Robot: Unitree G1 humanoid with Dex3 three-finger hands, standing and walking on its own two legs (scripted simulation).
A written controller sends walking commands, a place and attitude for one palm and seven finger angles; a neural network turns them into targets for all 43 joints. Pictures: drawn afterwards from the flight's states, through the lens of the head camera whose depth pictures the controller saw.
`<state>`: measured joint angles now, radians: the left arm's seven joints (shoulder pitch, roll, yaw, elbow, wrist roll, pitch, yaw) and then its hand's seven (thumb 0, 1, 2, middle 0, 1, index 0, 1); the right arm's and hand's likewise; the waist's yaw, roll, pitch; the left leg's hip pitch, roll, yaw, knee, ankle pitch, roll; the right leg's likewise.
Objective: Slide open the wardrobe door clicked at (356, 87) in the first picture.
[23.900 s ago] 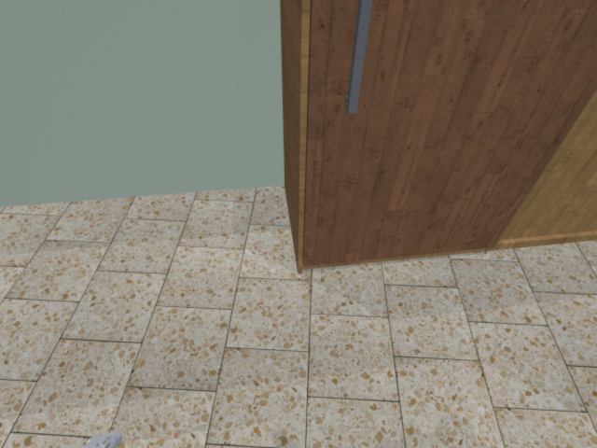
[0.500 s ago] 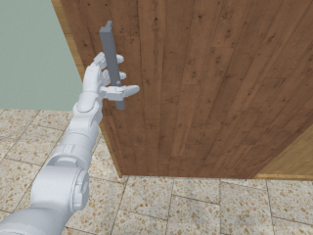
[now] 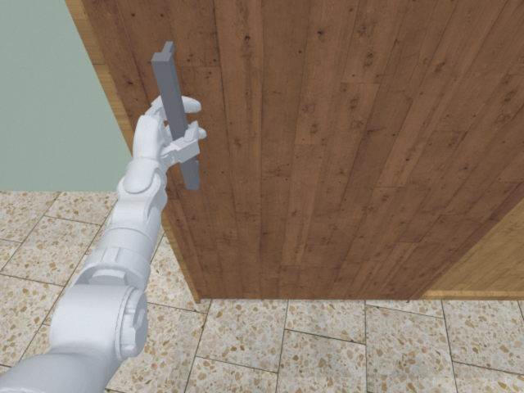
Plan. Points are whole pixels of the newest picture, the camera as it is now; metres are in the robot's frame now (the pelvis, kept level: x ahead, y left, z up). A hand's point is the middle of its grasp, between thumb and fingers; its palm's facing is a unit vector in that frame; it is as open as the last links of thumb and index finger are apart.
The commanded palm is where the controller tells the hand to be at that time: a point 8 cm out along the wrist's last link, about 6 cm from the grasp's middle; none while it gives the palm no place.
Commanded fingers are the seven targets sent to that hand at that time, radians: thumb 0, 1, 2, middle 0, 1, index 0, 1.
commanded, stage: grip the handle and tug to test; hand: left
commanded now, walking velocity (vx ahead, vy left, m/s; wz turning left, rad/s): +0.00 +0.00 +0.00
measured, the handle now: (182, 125) +0.51 +0.11 +0.14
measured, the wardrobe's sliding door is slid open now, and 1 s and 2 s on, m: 0.00 0.00 0.03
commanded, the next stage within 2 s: tug the door sideways, standing still in 0.56 s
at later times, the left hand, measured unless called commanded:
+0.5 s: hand (193, 142) +0.46 +0.09 +0.14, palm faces -0.05 -1.00 +0.02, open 5.5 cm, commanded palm +0.41 +0.16 +0.14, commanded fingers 0.00 0.90 0.90 -0.45 -1.40 -0.45 -1.40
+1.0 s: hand (193, 142) +0.46 +0.09 +0.14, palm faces +0.00 -1.00 -0.01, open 5.6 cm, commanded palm +0.43 +0.11 +0.14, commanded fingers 0.00 0.90 0.90 -0.45 -1.40 -0.45 -1.40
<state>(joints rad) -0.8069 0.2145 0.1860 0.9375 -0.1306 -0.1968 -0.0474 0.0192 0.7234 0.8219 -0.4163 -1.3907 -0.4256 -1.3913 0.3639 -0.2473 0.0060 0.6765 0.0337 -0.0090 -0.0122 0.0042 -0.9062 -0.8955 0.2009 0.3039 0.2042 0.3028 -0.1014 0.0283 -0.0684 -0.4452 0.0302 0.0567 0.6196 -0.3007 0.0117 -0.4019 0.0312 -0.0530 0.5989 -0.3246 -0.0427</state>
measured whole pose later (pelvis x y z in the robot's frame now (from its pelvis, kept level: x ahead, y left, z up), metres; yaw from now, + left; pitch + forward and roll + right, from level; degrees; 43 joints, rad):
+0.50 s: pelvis +0.02 +0.00 +0.01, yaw -1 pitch +7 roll +0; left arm -0.62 0.20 0.19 0.67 -0.16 -0.09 -0.05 0.02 0.76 0.78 -0.35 -1.40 -0.38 -1.40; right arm 0.33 -0.25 0.00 0.61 0.04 0.03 -0.01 0.00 -0.91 -0.90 0.20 0.30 0.20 0.30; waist -0.09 0.03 -0.08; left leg -0.36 0.04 0.08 0.56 -0.31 0.01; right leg -0.34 0.04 -0.02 0.55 -0.33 -0.05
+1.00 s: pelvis +0.04 +0.00 +0.01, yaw +2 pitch +7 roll +0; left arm -0.59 0.12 0.06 0.52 -0.14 0.04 0.04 0.03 0.74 0.82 -0.36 -1.40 -0.37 -1.40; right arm 0.27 -0.24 -0.01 0.64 0.02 0.03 -0.01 0.00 -0.91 -0.90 0.20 0.30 0.20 0.30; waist -0.02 0.05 -0.08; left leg -0.35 0.00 -0.02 0.56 -0.30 0.01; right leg -0.29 0.02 -0.07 0.54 -0.34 -0.04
